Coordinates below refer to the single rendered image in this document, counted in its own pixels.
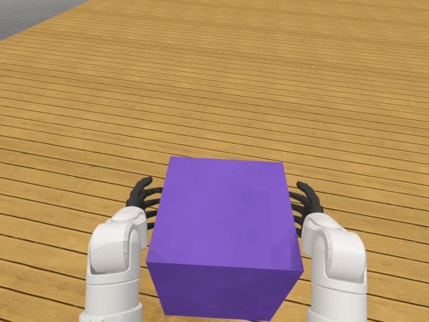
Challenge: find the right robot hand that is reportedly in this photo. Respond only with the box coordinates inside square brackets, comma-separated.
[288, 181, 324, 237]

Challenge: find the carton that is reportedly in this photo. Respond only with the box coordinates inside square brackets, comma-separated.
[145, 156, 304, 321]

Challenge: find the robot right forearm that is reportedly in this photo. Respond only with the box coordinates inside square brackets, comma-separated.
[301, 213, 367, 322]

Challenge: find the left robot hand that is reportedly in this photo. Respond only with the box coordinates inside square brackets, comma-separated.
[126, 176, 163, 230]

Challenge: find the robot left forearm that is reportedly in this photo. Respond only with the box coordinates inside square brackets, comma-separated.
[78, 206, 148, 322]

